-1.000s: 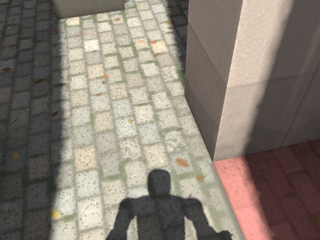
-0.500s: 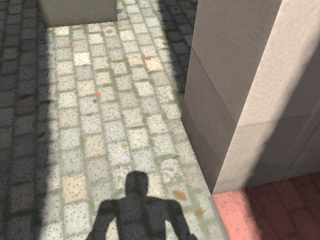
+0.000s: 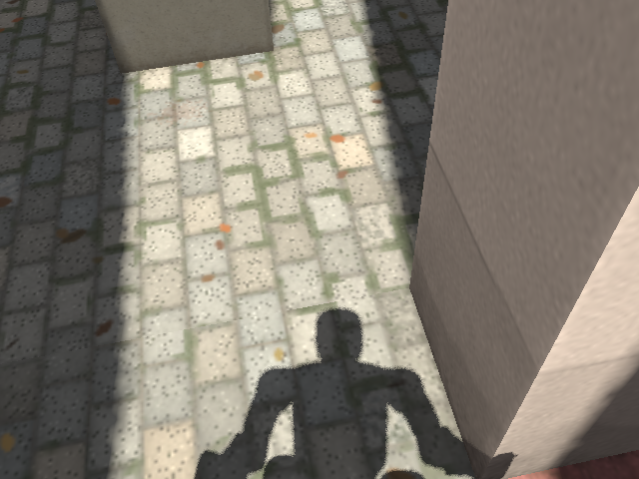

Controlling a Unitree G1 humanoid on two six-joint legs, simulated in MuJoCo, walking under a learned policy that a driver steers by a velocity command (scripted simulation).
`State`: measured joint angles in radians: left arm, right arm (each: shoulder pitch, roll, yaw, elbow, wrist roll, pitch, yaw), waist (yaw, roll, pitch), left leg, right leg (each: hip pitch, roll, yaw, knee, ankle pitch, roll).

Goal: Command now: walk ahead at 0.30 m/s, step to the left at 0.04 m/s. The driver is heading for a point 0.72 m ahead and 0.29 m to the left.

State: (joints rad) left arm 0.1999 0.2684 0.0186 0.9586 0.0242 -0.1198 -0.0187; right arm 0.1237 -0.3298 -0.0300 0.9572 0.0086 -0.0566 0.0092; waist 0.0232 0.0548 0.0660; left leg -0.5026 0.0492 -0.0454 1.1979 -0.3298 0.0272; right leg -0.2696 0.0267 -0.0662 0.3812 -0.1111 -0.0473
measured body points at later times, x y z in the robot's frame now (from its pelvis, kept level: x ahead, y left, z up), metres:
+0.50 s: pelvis +0.18 +0.16 -0.01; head +0.24 +0.17 +0.43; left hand +0.23 +0.48 -0.13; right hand +0.33 -0.11 -0.13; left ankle +0.21 +0.27 -0.74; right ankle +0.09 -0.03 -0.63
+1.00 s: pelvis +0.41 +0.22 +0.00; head +0.42 +0.26 +0.45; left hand +0.51 +0.55 -0.09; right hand +0.53 -0.04 -0.10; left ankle +0.22 +0.27 -0.74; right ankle +0.66 +0.14 -0.70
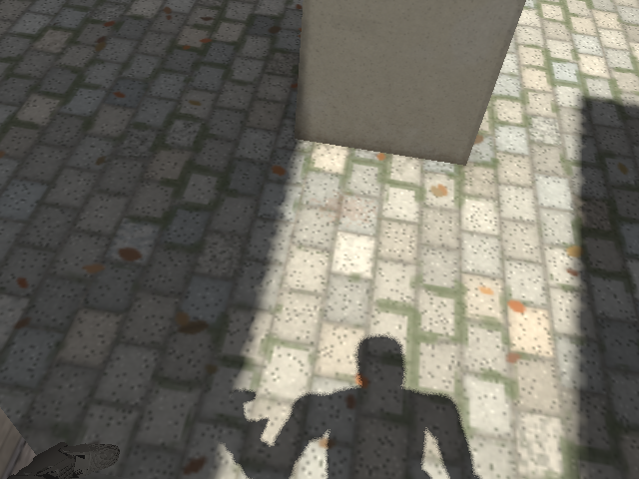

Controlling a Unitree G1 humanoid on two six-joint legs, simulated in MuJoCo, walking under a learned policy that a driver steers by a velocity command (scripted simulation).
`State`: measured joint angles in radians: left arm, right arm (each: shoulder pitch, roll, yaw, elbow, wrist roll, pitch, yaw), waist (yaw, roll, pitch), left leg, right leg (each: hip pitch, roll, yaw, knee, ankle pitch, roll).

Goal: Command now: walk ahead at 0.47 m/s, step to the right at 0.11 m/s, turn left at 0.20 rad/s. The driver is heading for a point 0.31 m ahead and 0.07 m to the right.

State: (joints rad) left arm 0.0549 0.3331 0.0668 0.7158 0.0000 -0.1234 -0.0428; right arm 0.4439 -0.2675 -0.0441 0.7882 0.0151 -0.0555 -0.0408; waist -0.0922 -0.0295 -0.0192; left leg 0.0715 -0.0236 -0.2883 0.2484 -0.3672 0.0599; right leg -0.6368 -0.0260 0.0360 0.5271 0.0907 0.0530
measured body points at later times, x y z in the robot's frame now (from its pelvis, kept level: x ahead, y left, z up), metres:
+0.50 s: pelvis +0.23 -0.04 +0.00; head +0.26 -0.04 +0.45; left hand +0.31 +0.24 -0.12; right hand +0.40 -0.29 -0.10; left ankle +0.31 +0.10 -0.73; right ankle +0.20 -0.16 -0.74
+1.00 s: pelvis +0.28 -0.01 -0.01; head +0.29 +0.00 +0.44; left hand +0.32 +0.26 -0.15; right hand +0.45 -0.25 -0.11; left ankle +0.31 +0.10 -0.74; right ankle +0.20 -0.16 -0.74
